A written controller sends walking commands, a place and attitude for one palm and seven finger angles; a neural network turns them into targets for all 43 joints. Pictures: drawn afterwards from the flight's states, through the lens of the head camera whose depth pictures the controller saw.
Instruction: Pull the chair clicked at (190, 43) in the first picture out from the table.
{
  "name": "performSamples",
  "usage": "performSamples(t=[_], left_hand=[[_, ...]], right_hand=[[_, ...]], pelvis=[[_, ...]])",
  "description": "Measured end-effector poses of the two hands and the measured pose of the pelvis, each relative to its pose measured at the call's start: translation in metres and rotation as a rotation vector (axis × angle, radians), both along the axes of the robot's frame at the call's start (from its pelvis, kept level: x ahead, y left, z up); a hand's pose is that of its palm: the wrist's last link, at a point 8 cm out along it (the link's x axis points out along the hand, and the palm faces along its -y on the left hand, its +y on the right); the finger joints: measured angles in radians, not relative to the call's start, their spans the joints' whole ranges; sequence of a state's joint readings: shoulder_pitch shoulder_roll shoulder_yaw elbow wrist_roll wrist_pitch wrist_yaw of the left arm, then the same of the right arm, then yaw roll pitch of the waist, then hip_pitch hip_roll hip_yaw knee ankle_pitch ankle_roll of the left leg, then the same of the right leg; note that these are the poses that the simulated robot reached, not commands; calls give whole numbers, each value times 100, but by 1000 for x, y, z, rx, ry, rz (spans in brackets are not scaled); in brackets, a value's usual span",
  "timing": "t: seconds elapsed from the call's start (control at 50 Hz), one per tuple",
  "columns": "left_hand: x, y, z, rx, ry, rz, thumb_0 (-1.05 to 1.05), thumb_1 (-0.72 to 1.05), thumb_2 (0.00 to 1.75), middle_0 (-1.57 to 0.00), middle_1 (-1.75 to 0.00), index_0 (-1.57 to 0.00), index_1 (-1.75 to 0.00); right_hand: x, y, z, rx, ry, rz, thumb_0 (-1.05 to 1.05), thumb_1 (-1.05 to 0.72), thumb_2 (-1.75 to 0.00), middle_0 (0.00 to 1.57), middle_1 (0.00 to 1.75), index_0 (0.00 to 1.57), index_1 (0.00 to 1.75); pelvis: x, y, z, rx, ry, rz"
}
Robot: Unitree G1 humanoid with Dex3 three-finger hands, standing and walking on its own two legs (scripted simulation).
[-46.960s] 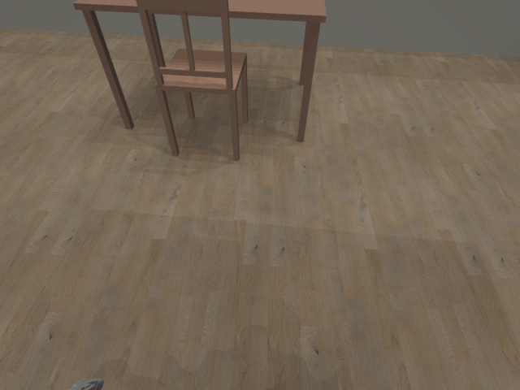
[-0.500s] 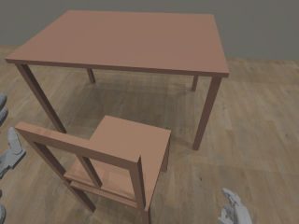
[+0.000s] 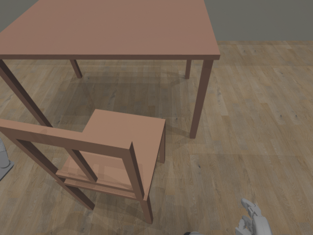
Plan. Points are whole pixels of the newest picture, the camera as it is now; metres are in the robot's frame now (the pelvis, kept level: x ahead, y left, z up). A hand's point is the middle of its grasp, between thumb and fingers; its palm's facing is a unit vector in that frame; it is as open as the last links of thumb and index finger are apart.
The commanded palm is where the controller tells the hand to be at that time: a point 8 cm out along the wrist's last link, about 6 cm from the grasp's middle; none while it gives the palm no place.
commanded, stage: step back with the hand held close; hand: left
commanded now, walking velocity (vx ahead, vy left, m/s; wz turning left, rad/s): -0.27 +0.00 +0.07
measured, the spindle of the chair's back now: (83, 164) +0.33 +0.27 -0.09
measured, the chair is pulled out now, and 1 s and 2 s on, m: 0.34 0.34 0.34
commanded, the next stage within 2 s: stop stepping back and stand still in 1.68 s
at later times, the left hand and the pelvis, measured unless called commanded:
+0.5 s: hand (5, 174) +0.18 +0.26 +0.18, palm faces +0.48 -0.70 -0.53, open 7.4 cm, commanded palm +0.11 +0.30 +0.19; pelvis -0.03 +0.00 -0.01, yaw +1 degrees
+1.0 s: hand out of the picture +0.17 +0.27 +0.18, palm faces +0.48 -0.67 -0.56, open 7.4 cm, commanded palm +0.09 +0.30 +0.19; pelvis -0.03 +0.00 -0.01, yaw +4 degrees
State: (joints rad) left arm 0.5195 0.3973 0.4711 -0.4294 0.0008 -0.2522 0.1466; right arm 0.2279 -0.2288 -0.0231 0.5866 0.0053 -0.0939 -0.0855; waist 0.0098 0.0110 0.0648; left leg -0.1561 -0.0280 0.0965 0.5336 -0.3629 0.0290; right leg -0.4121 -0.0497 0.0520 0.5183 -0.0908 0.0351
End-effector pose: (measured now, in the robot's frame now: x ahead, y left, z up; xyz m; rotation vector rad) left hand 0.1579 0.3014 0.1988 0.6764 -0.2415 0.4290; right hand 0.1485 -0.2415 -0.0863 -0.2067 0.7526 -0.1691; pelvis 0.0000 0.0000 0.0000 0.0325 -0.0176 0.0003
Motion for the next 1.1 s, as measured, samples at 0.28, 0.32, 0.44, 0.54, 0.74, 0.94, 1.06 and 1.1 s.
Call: performSamples(t=[0.28, 0.32, 0.44, 0.54, 0.74, 0.94, 1.06, 1.1], left_hand=[[-24, -5, 1, -3, -95, -8, 1, 88, 90, -21, -31, -22, -30], [-24, -5, 1, 7, -101, -13, 1, 88, 90, -21, -31, -22, -30], [-22, -5, 0, 25, -103, -32, 1, 88, 90, -21, -31, -22, -30], [-21, -5, -1, 39, -97, -54, 1, 88, 90, -21, -31, -22, -30], [-25, -7, 2, 72, -147, -57, 1, 88, 90, -21, -31, -22, -30], [-28, -6, 4, 71, -133, -87, 1, 88, 90, -21, -31, -22, -30], [-38, 4, 3, 86, -123, -30, 1, 88, 90, -21, -31, -22, -30], [-38, 2, -1, 51, -121, -32, 1, 88, 90, -21, -31, -22, -30]], right_hand=[[-17, 1, 5, -19, -34, 56, 1, -91, -90, 20, 30, 20, 30], [-18, 1, 5, -19, -37, 56, 1, -91, -90, 20, 30, 20, 30], [-18, -1, 3, -22, -26, 56, 1, -91, -90, 20, 30, 20, 30], [-19, -1, 2, -31, -8, 52, 1, -91, -90, 20, 30, 20, 30], [-15, 0, -6, -32, -18, 52, 1, -91, -90, 20, 30, 20, 30], [-27, -1, 1, -51, 20, 50, 1, -91, -90, 20, 30, 20, 30], [-27, 0, -3, -52, 28, 54, 1, -91, -90, 20, 30, 20, 30], [-26, 0, -3, -56, 40, 71, 1, -91, -90, 20, 30, 20, 30]], pelvis=[[-21, -5, -4, 0, -3, 10], [-22, -5, -5, 1, -3, 12], [-24, -5, -9, 1, 4, 17], [-26, -3, -10, 1, 14, 21], [-25, -7, -20, 6, 6, 27], [-34, -3, -13, -12, 34, 39], [-30, -7, -14, -26, 44, 53], [-36, -7, -12, -25, 42, 58]])
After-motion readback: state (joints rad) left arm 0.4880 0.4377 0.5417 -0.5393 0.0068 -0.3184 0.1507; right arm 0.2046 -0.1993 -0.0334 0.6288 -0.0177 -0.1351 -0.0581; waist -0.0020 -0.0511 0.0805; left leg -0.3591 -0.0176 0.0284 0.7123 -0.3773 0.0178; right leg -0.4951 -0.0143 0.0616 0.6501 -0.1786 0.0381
